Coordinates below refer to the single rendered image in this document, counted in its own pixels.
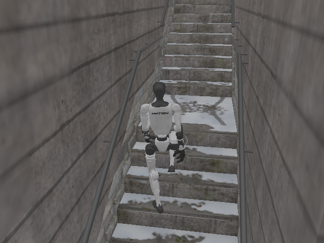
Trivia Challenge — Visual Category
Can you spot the robot right forearm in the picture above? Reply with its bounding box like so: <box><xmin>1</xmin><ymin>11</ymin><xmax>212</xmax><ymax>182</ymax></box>
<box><xmin>176</xmin><ymin>125</ymin><xmax>184</xmax><ymax>150</ymax></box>

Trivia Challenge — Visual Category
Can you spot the left robot upper arm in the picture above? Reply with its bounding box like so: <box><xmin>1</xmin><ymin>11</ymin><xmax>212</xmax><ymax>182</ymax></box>
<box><xmin>140</xmin><ymin>104</ymin><xmax>149</xmax><ymax>131</ymax></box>

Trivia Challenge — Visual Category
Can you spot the robot right hand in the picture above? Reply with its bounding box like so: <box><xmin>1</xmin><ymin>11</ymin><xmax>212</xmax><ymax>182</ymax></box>
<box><xmin>173</xmin><ymin>149</ymin><xmax>185</xmax><ymax>163</ymax></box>

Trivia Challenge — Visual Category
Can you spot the left robot shin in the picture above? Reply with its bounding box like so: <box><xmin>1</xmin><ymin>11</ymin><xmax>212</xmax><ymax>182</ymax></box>
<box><xmin>149</xmin><ymin>173</ymin><xmax>161</xmax><ymax>207</ymax></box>

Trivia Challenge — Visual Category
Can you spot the robot left forearm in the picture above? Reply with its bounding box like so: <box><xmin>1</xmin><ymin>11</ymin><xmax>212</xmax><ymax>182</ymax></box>
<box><xmin>141</xmin><ymin>125</ymin><xmax>149</xmax><ymax>139</ymax></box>

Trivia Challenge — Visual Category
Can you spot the robot left hand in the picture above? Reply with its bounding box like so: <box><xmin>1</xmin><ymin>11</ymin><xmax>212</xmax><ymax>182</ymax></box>
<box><xmin>145</xmin><ymin>135</ymin><xmax>156</xmax><ymax>143</ymax></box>

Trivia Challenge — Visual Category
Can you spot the robot right thigh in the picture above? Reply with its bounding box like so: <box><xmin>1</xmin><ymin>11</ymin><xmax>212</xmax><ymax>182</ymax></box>
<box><xmin>169</xmin><ymin>131</ymin><xmax>179</xmax><ymax>150</ymax></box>

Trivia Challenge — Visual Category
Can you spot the right robot upper arm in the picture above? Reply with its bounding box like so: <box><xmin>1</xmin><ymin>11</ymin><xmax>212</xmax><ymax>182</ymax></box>
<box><xmin>171</xmin><ymin>103</ymin><xmax>181</xmax><ymax>132</ymax></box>

